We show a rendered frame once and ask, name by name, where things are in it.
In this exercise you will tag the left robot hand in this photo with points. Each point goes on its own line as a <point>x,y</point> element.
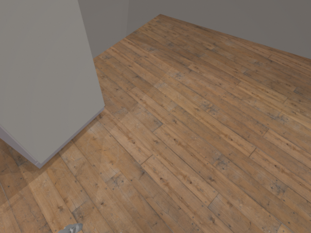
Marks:
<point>72,228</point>

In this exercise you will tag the fridge door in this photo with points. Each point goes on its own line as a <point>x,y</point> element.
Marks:
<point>49,86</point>

